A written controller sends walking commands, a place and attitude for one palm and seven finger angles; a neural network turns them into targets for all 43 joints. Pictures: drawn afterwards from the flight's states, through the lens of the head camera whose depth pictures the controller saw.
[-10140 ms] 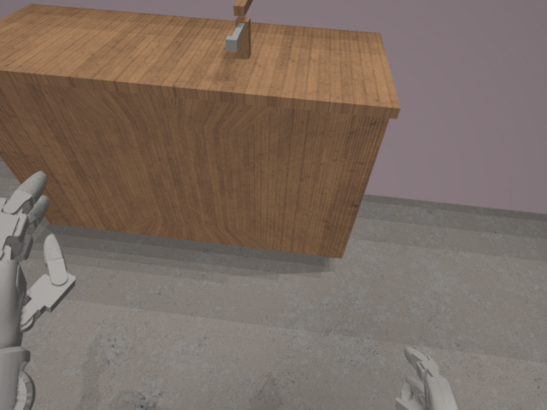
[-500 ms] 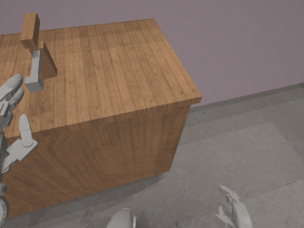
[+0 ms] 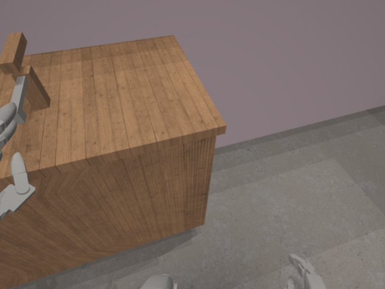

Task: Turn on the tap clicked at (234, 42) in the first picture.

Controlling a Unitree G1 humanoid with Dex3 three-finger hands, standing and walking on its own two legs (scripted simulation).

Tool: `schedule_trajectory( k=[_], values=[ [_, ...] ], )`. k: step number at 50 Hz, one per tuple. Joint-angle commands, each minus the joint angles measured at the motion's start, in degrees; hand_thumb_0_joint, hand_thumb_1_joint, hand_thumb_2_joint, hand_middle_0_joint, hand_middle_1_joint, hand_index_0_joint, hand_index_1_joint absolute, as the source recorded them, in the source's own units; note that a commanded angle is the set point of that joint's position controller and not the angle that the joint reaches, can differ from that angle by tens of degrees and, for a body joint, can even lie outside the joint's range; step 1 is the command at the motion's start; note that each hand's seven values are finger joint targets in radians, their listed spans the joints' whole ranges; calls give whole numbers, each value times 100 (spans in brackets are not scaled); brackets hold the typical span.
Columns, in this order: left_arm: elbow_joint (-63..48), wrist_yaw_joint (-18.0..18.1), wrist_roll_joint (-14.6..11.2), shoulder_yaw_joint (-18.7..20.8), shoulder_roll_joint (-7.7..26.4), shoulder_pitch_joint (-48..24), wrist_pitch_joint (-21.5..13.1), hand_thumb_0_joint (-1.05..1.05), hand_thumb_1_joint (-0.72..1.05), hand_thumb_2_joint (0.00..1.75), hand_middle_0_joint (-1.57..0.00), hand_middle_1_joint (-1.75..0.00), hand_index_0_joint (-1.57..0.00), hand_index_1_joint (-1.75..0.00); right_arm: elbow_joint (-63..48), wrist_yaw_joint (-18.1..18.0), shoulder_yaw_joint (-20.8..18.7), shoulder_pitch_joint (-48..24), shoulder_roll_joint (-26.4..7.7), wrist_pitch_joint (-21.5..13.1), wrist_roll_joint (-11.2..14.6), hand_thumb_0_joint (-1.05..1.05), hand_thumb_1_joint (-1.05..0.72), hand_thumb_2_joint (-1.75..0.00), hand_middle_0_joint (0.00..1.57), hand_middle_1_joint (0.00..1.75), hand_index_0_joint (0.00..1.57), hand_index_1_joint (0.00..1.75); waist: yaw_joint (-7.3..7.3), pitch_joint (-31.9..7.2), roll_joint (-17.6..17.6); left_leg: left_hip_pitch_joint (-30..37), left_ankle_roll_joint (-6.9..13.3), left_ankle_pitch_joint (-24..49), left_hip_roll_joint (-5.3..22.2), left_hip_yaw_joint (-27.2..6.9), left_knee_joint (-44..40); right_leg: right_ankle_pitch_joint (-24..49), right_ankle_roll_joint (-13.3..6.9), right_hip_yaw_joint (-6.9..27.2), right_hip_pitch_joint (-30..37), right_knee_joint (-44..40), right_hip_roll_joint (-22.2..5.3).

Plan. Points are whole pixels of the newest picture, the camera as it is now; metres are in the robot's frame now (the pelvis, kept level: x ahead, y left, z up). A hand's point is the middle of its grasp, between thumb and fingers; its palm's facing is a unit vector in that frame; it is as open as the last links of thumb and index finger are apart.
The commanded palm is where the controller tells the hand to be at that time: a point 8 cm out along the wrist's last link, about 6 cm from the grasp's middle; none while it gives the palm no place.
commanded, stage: come to a stop and stand still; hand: left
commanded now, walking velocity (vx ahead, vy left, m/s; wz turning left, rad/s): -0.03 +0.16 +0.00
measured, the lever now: (14, 115) +0.38 +0.38 +0.15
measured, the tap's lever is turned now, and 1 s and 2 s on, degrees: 0 0 0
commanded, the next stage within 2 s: look again from close up in 0.74 s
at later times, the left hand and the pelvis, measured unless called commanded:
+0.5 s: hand (50, 181) +0.24 +0.23 +0.17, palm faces +0.39 -0.81 -0.44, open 7.4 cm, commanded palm +0.19 +0.26 +0.19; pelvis +0.03 -0.02 +0.02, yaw +0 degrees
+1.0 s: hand (63, 194) +0.22 +0.22 +0.15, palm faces +0.24 -0.88 -0.40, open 7.4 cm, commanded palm +0.18 +0.27 +0.19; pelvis +0.01 +0.00 +0.02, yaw -2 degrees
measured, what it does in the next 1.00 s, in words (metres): stands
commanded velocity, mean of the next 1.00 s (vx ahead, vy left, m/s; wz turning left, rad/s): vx -0.03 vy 0.01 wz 0.00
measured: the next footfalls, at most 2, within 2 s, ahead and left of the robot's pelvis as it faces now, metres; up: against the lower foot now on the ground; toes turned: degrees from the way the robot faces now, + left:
left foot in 1.68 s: +0.00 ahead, +0.09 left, +0.00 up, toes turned +2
right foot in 1.98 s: +0.03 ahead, -0.06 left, +0.00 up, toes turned -1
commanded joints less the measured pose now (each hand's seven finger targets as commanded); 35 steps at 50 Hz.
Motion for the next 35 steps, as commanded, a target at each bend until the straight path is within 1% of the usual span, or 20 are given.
schedule_trajectory(
  k=[1,2,3,4,5,6,7,8,9,10,13,15,17,18,19,22,25,28,34,35],
  values=[
    [-263,190,14,443,661,-336,-228,0,90,90,-20,-30,-20,-30,-819,-103,-65,-604,-462,-357,-7,0,-90,-90,20,30,20,30,-63,-43,-1116,391,104,161,174,9,-1256,5,-1005,1571,-515,-1719,-1581],
    [-591,213,40,319,619,-529,-306,0,90,90,-20,-30,-20,-30,-827,-120,-33,-685,-430,-412,-36,0,-90,-90,20,30,20,30,-44,-255,-975,801,122,412,22,243,-2059,120,-835,1289,-280,-1593,-1430],
    [-1144,246,43,256,691,-941,-395,0,90,90,-20,-30,-20,-30,-832,-163,-36,-814,-451,-503,-53,0,-90,-90,20,30,20,30,-60,-359,-528,1201,110,793,-72,348,-2913,336,-686,1133,-75,-1313,-1335],
    [-1313,282,74,230,677,-917,-478,0,90,90,-20,-30,-20,-30,-803,-196,-42,-721,-454,-596,-84,0,-90,-90,20,30,20,30,-31,-636,-174,1592,110,1113,-211,401,-3395,582,-508,900,243,-933,-1068],
    [-1588,321,69,181,669,-905,-527,0,90,90,-20,-30,-20,-30,-875,-209,-103,-707,-543,-681,-94,0,-90,-90,20,30,20,30,-2,-816,195,2027,222,1570,59,48,-3648,888,-339,800,234,-461,-863],
    [-1917,371,77,227,731,-864,-548,0,90,90,-20,-30,-20,-30,-973,-205,-175,-716,-687,-730,-86,0,-90,-90,20,30,20,30,64,-1035,843,2450,522,2537,701,-840,-3668,891,-144,622,-110,73,-486],
    [-2156,398,130,307,875,-857,-562,0,90,90,-20,-30,-20,-30,-1034,-165,-157,-650,-646,-755,-71,0,-90,-90,20,30,20,30,120,-1182,1046,2727,677,3535,1004,-1156,-3557,156,-24,448,-407,380,-282],
    [-2055,389,111,574,1102,-668,-577,0,90,90,-20,-30,-20,-30,-977,-163,-81,-693,-504,-790,-155,0,-90,-90,20,30,20,30,114,-1088,1575,2733,719,3666,1168,-1498,-3856,-784,9,434,-696,774,-218],
    [-2137,388,135,466,963,-699,-576,0,90,90,-20,-30,-20,-30,-968,-137,-52,-667,-478,-795,-224,0,-90,-90,20,30,20,30,65,-925,1550,2454,674,3799,1192,-1598,-3944,-979,-24,464,-574,748,-223],
    [-1929,400,162,531,979,-561,-538,0,90,90,-20,-30,-20,-30,-950,-109,-61,-651,-528,-786,-213,0,-90,-90,20,30,20,30,106,-806,1419,2164,593,3774,1158,-1300,-3879,-886,-44,456,-360,439,-251],
    [-1328,399,98,737,914,-125,-465,0,90,90,-20,-30,-20,-30,-981,-58,-110,-492,-583,-665,-83,0,-90,-90,20,30,20,30,91,-1091,567,1923,321,3633,793,-546,-3179,769,-26,317,636,-1247,-229],
    [-808,367,19,761,808,289,-409,0,90,90,-20,-30,-20,-30,-1054,-53,-99,-458,-563,-527,-42,0,-90,-90,20,30,20,30,-13,-1295,-246,1185,129,2718,476,-312,-2922,2150,-129,754,1447,-1354,-573],
    [-469,283,-110,543,489,453,-282,0,90,90,-20,-30,-20,-30,-1071,-49,-178,-391,-638,-444,9,0,-90,-90,20,30,20,30,-48,-1094,-912,1070,-14,1492,153,-175,-2855,1712,-385,1342,965,-1441,-925],
    [-370,261,-160,419,346,569,-212,0,90,90,-20,-30,-20,-30,-1071,-63,-198,-415,-673,-382,25,0,-90,-90,20,30,20,30,-63,-952,-914,1170,-6,1528,151,-143,-2815,1732,-466,1479,721,-1523,-1020],
    [-357,275,-147,427,445,500,-189,0,90,90,-20,-30,-20,-30,-1039,-75,-126,-452,-647,-325,13,0,-90,-90,20,30,20,30,-69,-977,-866,1216,26,1575,188,-119,-2918,1756,-422,1369,687,-1504,-1033],
    [-461,281,-93,235,462,4,-152,0,90,90,-20,-30,-20,-30,-1023,-174,-39,-650,-640,-306,-35,0,-90,-90,20,30,20,30,-19,-989,-625,1536,127,1900,302,-185,-3274,1556,-153,998,539,-1410,-742],
    [-806,311,-16,33,489,-667,-134,0,90,90,-20,-30,-20,-30,-1026,-273,-9,-738,-649,-340,-55,0,-90,-90,20,30,20,30,24,-1000,-386,1752,182,2203,374,-245,-3405,1629,-74,856,581,-1329,-615],
    [-1388,389,33,140,786,-1283,-178,0,90,90,-20,-30,-20,-30,-1027,-324,4,-847,-640,-384,-63,0,-90,-90,20,30,20,30,62,-1051,53,1881,187,2333,372,-285,-3499,1629,-82,828,700,-1315,-599],
    [-1184,423,0,258,661,-448,-191,0,90,90,-20,-30,-20,-30,-1074,-246,-28,-716,-603,-361,-63,0,-90,-90,20,30,20,30,84,-1149,349,1812,106,2628,337,-247,-3473,1838,-139,746,975,-1326,-549],
    [-2353,319,800,3598,5100,-6112,-714,0,90,90,-20,-30,-20,-30,-996,-232,-171,-153,-728,-637,-382,0,-90,-90,20,30,20,30,399,-533,-745,926,113,3113,265,239,-2552,3158,-2,1037,197,-1667,-640]
  ],
)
